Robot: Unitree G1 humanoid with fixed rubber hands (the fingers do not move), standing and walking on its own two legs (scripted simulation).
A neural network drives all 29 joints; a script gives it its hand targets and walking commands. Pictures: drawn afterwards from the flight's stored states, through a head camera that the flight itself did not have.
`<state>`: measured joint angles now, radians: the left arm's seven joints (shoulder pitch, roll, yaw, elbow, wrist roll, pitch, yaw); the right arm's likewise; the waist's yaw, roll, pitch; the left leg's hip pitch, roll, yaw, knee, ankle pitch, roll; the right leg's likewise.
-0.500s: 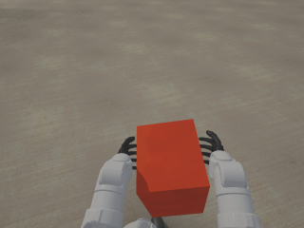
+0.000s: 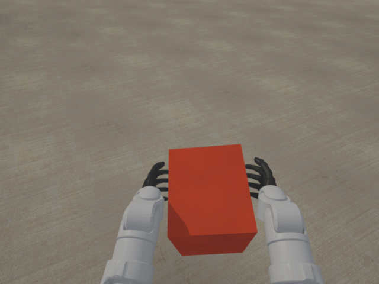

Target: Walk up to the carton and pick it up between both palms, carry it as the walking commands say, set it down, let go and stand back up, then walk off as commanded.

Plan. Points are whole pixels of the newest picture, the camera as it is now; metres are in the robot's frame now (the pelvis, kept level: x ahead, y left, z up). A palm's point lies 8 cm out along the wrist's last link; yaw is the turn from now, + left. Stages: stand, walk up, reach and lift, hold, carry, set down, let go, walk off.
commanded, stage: carry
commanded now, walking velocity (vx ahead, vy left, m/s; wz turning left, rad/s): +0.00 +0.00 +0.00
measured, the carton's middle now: (208, 205) +0.32 -0.01 -0.02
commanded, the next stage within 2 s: none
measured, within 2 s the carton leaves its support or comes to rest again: neither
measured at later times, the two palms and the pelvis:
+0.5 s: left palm (165, 235) +0.22 +0.08 +0.02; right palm (290, 237) +0.22 -0.17 +0.03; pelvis -0.07 -0.03 -0.01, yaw -2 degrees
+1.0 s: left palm (145, 211) +0.22 +0.11 +0.10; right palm (288, 215) +0.22 -0.14 +0.12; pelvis -0.06 +0.01 +0.02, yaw -6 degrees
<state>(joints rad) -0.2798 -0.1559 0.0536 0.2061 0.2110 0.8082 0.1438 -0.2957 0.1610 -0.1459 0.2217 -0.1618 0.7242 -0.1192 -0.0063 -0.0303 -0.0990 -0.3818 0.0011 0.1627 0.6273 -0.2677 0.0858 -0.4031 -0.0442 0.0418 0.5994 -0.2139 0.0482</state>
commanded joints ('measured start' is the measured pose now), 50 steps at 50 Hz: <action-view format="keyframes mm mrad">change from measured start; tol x32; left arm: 1 -579 -962 -495 -94 -255 -101 -256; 25 -606 -937 -550 -267 -314 -91 -258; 27 -571 -939 -571 -362 -364 -91 -252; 28 -739 -955 -755 -891 -579 -17 -221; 32 -386 -856 -649 -521 -473 237 -223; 50 -651 -1014 -631 -543 -552 368 -263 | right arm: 1 -531 994 572 -26 243 -17 262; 25 -494 998 624 -131 268 6 218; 28 -636 1003 874 -751 542 82 200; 50 -471 1076 687 -387 408 452 198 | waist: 1 12 99 -279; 19 5 -252 -379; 26 34 204 -374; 30 34 -261 -301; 38 -3 -215 -336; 41 11 288 -170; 50 25 31 -341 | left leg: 1 139 177 -266 -286 -107 -80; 13 -13 205 -237 -346 -476 -20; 18 285 -21 -51 161 -125 -17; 26 -69 274 -381 -416 -546 29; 31 -150 0 -151 424 -98 -74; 38 326 -99 73 -289 -192 -48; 41 140 336 -549 -638 -649 107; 50 92 154 -142 -274 -199 5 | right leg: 1 30 -16 6 -23 -7 -65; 18 -220 -141 209 -381 -475 -107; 26 83 49 -58 261 -123 -66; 30 33 -261 509 -428 -845 -229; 38 33 -141 -23 -343 -435 4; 41 -182 -30 -227 300 -144 60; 50 419 -118 -122 -290 -165 -53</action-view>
